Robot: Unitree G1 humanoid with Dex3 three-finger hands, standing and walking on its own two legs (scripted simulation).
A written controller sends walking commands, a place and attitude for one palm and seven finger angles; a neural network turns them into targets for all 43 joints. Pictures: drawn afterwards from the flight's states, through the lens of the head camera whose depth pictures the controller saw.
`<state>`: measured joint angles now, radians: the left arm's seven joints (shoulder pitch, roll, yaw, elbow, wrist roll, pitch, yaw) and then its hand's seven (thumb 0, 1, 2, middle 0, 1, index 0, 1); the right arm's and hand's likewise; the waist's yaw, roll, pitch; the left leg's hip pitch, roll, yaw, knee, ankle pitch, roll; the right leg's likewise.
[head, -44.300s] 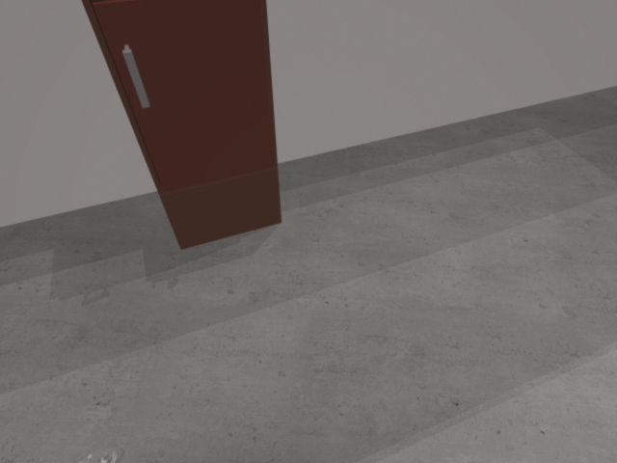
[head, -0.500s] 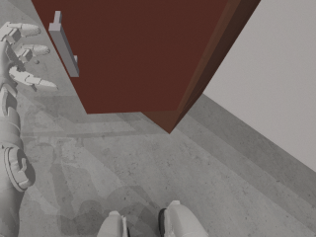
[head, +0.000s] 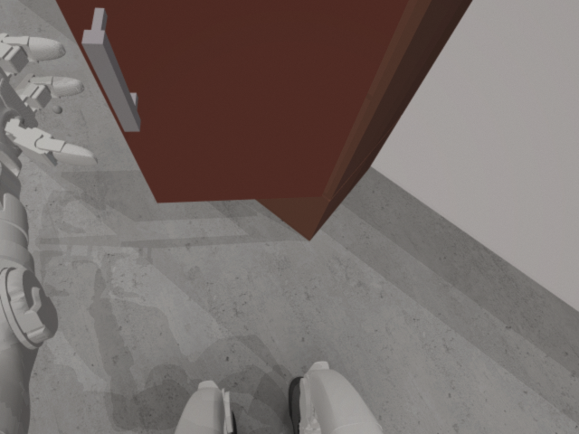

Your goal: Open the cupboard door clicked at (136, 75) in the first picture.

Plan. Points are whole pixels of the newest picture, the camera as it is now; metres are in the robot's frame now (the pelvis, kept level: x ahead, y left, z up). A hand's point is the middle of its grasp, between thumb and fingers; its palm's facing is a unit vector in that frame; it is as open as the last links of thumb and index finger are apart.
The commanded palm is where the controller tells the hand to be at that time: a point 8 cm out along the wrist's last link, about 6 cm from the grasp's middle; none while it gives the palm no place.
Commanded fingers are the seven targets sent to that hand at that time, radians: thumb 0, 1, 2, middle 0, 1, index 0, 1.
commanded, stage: slide the fingers in behind the handle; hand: left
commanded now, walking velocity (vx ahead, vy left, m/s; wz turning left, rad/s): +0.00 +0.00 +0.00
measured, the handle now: (117, 76) +0.57 +0.18 +0.07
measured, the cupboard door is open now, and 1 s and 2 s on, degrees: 44 44 44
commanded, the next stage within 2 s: close the thumb around the handle in 1.44 s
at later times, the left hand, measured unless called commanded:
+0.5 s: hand (88, 107) +0.52 +0.21 +0.07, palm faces -0.01 -1.00 -0.01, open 14.0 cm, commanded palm +0.49 +0.25 +0.07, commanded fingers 0.00 -0.50 0.30 -0.30 -1.20 -0.30 -1.20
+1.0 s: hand (125, 108) +0.52 +0.17 +0.07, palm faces -0.01 -1.00 -0.01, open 14.0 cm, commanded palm +0.49 +0.21 +0.07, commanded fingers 0.00 -0.50 0.30 -0.30 -1.20 -0.30 -1.20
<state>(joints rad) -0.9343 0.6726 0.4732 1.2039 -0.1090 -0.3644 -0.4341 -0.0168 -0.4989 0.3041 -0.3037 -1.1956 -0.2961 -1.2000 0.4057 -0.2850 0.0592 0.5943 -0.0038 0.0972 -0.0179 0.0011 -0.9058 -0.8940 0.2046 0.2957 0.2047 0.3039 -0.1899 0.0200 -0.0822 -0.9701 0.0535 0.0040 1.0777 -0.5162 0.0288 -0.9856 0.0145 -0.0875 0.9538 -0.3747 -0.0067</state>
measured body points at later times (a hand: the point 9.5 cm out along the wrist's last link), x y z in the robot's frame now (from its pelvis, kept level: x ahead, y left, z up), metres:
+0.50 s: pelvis +0.00 +0.01 +0.00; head +0.14 +0.03 +0.43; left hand +0.51 +0.26 +0.08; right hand -0.01 -0.26 -0.10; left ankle -0.01 +0.10 -0.66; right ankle +0.04 -0.12 -0.66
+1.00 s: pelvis +0.00 +0.00 +0.00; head +0.14 +0.02 +0.43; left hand +0.51 +0.22 +0.08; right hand +0.00 -0.26 -0.11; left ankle -0.01 +0.10 -0.66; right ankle +0.04 -0.12 -0.66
